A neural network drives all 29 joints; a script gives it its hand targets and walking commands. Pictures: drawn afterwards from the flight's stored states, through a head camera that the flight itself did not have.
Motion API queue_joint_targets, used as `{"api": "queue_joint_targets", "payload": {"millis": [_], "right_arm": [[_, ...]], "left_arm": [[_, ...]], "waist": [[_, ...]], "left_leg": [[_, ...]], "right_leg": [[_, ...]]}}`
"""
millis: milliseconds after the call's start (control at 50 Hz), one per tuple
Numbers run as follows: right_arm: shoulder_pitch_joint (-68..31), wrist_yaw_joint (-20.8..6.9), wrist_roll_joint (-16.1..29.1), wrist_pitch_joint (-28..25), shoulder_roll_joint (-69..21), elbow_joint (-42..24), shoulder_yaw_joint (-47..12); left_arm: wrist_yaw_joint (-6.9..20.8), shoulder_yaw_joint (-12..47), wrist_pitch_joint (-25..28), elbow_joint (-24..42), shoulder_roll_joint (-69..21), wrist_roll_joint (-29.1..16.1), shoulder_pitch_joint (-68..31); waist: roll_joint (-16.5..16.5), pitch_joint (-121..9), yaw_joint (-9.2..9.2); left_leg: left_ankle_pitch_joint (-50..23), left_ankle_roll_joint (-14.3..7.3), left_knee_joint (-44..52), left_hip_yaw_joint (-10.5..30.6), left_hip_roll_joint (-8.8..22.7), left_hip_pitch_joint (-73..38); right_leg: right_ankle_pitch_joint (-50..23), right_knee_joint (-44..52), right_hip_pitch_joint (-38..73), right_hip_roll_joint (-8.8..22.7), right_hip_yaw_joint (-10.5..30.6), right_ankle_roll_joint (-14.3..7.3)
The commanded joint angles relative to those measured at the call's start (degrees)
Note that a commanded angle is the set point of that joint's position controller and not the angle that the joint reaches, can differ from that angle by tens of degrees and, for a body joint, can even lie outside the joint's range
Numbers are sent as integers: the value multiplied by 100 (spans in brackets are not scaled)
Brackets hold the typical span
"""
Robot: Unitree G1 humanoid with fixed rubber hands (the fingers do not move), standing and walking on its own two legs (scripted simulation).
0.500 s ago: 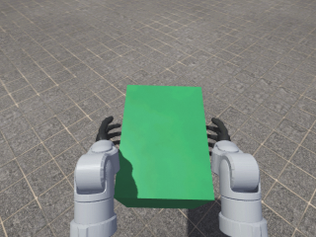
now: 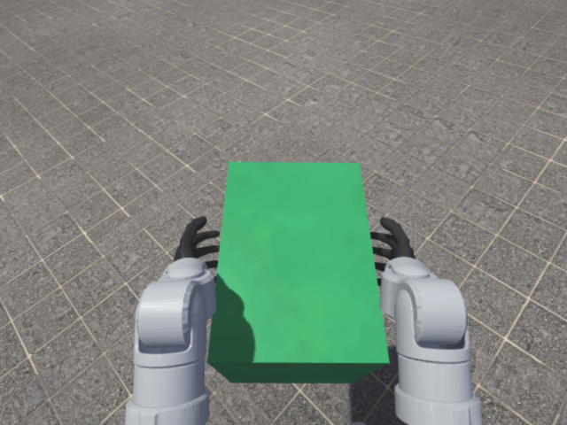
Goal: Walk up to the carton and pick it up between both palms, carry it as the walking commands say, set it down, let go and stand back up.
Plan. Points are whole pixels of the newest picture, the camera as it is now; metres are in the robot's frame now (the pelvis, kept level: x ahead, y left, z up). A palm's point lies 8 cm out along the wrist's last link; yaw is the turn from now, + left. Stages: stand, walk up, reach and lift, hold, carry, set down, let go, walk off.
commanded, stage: carry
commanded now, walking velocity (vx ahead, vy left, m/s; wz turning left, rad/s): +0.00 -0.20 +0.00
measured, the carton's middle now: (292, 277) +0.33 -0.01 +0.00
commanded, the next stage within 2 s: none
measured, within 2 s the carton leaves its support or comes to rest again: neither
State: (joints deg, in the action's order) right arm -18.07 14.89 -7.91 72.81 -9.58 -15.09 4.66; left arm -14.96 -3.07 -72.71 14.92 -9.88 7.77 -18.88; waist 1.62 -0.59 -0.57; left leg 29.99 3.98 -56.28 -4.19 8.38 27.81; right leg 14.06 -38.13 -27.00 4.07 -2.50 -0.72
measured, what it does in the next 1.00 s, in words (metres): steps to the right: left foot, then right foot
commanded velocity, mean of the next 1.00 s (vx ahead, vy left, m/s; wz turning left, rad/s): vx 0.00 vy -0.20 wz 0.00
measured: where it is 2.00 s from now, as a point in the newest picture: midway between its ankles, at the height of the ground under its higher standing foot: outside the picture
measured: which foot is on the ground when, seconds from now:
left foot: up 0.00-0.36, down 0.38-0.66, up 0.68-0.98, down 1.00-1.00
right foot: down 0.00-0.38, up 0.40-0.64, down 0.66-1.00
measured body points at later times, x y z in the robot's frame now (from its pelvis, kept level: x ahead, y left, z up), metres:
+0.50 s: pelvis -0.03 -0.15 +0.01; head -0.01 -0.13 +0.46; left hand +0.27 +0.00 +0.10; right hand +0.28 -0.27 +0.11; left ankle -0.04 -0.01 -0.72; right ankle -0.03 -0.28 -0.65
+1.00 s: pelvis -0.06 -0.28 +0.00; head -0.05 -0.28 +0.45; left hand +0.25 -0.15 +0.10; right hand +0.24 -0.42 +0.10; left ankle -0.06 -0.22 -0.73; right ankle +0.00 -0.38 -0.72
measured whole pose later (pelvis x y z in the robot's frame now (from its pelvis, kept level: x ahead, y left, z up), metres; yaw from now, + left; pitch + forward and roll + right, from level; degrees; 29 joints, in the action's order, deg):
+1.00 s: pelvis -0.06 -0.28 +0.00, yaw +3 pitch +3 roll -2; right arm -17.4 15.7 -7.4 72.9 -9.4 -17.2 4.3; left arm -14.7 -3.3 -71.9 14.7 -10.1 7.7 -19.6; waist 1.3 -2.6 -1.7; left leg 20.0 0.3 -37.1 -9.1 2.0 20.7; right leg 12.9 -33.6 -23.5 -0.2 -7.7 -2.1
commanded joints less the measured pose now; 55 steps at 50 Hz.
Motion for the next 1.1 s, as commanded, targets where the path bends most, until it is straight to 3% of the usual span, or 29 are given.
{"api": "queue_joint_targets", "payload": {"millis": [0,40,60,120,220,280,300,320,340,360,380,400,420,460,500,540,580,620,640,660,720,800,900,940,960,980,1000,1060,1080], "right_arm": [[-3296,-1404,2669,-349,-6602,-1436,-3845],[-3072,-1373,2693,-366,-6637,-1364,-3847],[-3233,-1344,2713,-385,-6600,-1507,-3906],[-2989,-1325,2686,-337,-6327,-1379,-3820],[-2642,-1334,2566,-235,-6089,-1008,-3541],[-2628,-1318,2577,-228,-6153,-1006,-3504],[-2465,-1301,2554,-235,-6127,-978,-3468],[-2280,-1308,2582,-242,-6162,-941,-3442],[-2285,-1337,2637,-269,-6274,-917,-3394],[-2382,-1361,2559,-280,-6260,-934,-3277],[-2378,-1392,2510,-276,-6218,-904,-3193],[-2861,-1434,2588,-276,-6127,-1108,-3303],[-3485,-1547,2788,-299,-5966,-1588,-3507],[-3289,-1593,2752,-253,-6023,-1257,-3278],[-2489,-1534,2472,-220,-6116,-789,-2876],[-1912,-1426,2175,-175,-5826,-525,-2655],[-1953,-1371,2093,-183,-5662,-563,-2687],[-1857,-1336,1990,-199,-5587,-539,-2718],[-2067,-1331,2026,-247,-5716,-642,-2848],[-2116,-1355,2085,-251,-5876,-545,-2943],[-2890,-1385,2382,-245,-6221,-863,-3383],[-2926,-1394,2650,-264,-6374,-1215,-3732],[-2687,-1429,2590,-191,-5959,-905,-3480],[-2622,-1447,2536,-197,-5996,-850,-3322],[-2708,-1471,2554,-208,-5973,-907,-3306],[-2648,-1476,2507,-221,-5939,-855,-3214],[-2717,-1511,2592,-260,-6056,-961,-3241],[-2587,-1614,2562,-271,-6083,-823,-3097],[-2467,-1639,2553,-271,-6057,-806,-3024]], "left_arm": [[1566,2375,323,569,-6405,-2108,-1966],[1557,2397,363,596,-6377,-2105,-1850],[1560,2366,370,531,-6350,-2085,-1785],[1476,2446,396,618,-6133,-2014,-1617],[1409,2605,294,611,-5895,-1990,-1675],[1392,2636,274,716,-5874,-2031,-1778],[1400,2659,257,780,-5832,-2065,-1768],[1399,2639,262,844,-5742,-2046,-1772],[1416,2735,258,947,-5820,-2131,-1810],[1410,2794,261,871,-5893,-2171,-1978],[1387,2890,250,811,-5981,-2214,-2152],[1367,2821,288,487,-6090,-2167,-2045],[1347,2670,325,354,-6141,-1925,-1783],[1294,2896,271,613,-6128,-1993,-2208],[1268,3271,213,1036,-6066,-2204,-2669],[1301,3255,99,835,-5898,-2311,-2420],[1298,3109,57,537,-5840,-2189,-2039],[1367,3080,31,512,-5898,-2230,-2063],[1409,3000,65,478,-5892,-2209,-2137],[1426,2967,106,541,-5944,-2212,-2153],[1484,2583,222,424,-6191,-2105,-2046],[1442,2347,328,516,-6176,-1934,-1674],[1324,2473,242,226,-5926,-1753,-1390],[1308,2604,243,382,-5985,-1864,-1633],[1289,2637,242,303,-5987,-1841,-1606],[1292,2711,228,432,-6059,-1882,-1801],[1309,2800,272,638,-6084,-1937,-2057],[1274,3001,296,643,-6178,-2011,-2221],[1246,3123,321,816,-6220,-2090,-2324]], "waist": [[-1904,-2493,92],[-1339,-2798,99],[-1259,-2795,97],[-1169,-2719,148],[-1117,-2698,143],[-1647,-2755,59],[-1870,-2748,-65],[-1908,-2707,-258],[667,-2965,-291],[1991,-2976,-93],[1147,-2269,43],[397,-1877,134],[265,-1749,236],[901,-1628,221],[1625,-1808,44],[2041,-2008,-29],[1792,-2410,55],[290,-2540,119],[-1199,-2451,52],[-1990,-2420,39],[-2026,-2092,98],[-1816,-2353,102],[-1214,-2227,120],[-1075,-2371,10],[-408,-2339,-59],[1158,-2125,-78],[967,-1746,-2],[404,-1591,44],[556,-1714,50]], "left_leg": [[-16,-189,-1634,-169,-430,1032],[94,-144,-1697,-154,-445,1183],[46,-120,-1536,-135,-470,1146],[-32,-166,-729,-106,-566,793],[-110,-302,490,-343,-750,-108],[-310,-442,1939,-764,-929,-1403],[-282,-514,2900,-1105,-886,-2368],[-984,-795,3957,-1070,-326,-3540],[-2050,-1349,4596,813,1446,-3718],[-2618,-1957,3947,3374,3038,-3023],[-2658,-1853,4035,3000,2813,-2169],[-2179,-1405,3836,2062,2306,-1812],[-1667,-862,3634,838,1804,-1682],[-3602,-487,3050,-230,973,-2023],[-5443,-615,2716,-130,804,-2173],[-5763,-596,2526,93,912,-2352],[-5009,-411,1998,-268,787,-2557],[-2176,-217,1149,-381,336,-1131],[152,-5,511,-533,-197,68],[1010,22,-338,-432,-345,611],[325,-187,-1170,-73,-353,703],[204,-194,-317,-330,-500,546],[-680,-399,1761,-377,-600,-838],[-1859,-489,3126,-305,-422,-1891],[-1832,-676,3646,698,452,-2475],[-2223,-1184,4278,2834,2137,-2805],[-2511,-1586,4233,3140,2617,-2344],[-2947,-1079,3723,1480,1518,-2360],[-4180,-840,3413,983,1204,-2670]], "right_leg": [[-1323,1403,2338,747,508,-605],[-2983,1088,2993,933,743,-589],[-2676,1149,3114,888,826,-415],[-1313,1700,2875,1041,1440,-606],[-1945,2019,2575,811,1103,-439],[-2578,2415,2049,346,278,778],[-3574,2379,1448,63,-250,1838],[-4839,1658,548,-343,-766,2813],[-1816,-1468,18,-641,-635,2816],[1739,-3547,-744,-221,964,1467],[1483,-3823,-954,-88,1531,803],[1176,-3864,-1057,29,1575,526],[878,-3183,-977,93,1236,355],[904,-1762,-664,-189,263,241],[1145,-1127,-391,-535,-225,320],[1111,-172,-144,-432,-267,323],[181,1218,474,-441,-500,280],[-1654,1964,1898,295,207,194],[-3129,1887,2481,1248,1370,22],[-3018,1544,2457,1525,1542,-151],[-880,1663,1816,988,821,-511],[-1875,1303,2297,924,602,-610],[-1257,1569,1498,968,812,-776],[-923,1468,979,755,578,-473],[-796,763,208,420,296,-204],[627,-369,-1068,-186,-196,137],[1480,-1592,-1318,-301,207,189],[689,-2475,-1309,-328,621,39],[483,-2609,-1316,-453,485,36]]}}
